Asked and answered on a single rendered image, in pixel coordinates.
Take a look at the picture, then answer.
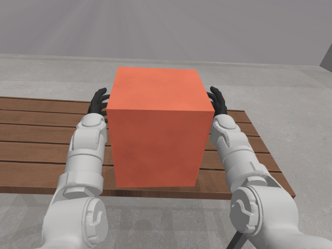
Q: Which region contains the robot left upper arm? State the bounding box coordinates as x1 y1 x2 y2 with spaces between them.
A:
35 197 108 249

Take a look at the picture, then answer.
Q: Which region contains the robot right upper arm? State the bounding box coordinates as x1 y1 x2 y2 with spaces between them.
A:
229 185 332 249

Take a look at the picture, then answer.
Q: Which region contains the table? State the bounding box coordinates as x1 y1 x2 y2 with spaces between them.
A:
0 96 296 249

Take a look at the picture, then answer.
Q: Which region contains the robot left hand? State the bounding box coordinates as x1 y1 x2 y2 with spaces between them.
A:
87 88 110 123

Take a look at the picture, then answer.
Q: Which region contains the carton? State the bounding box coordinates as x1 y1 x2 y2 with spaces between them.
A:
106 66 215 188

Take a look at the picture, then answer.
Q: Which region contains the robot right hand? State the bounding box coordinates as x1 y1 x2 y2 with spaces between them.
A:
207 86 227 118

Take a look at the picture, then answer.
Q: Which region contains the robot left forearm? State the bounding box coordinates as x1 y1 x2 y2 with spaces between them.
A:
42 113 107 243

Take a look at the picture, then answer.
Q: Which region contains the robot right forearm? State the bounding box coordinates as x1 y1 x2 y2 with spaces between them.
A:
210 114 299 222

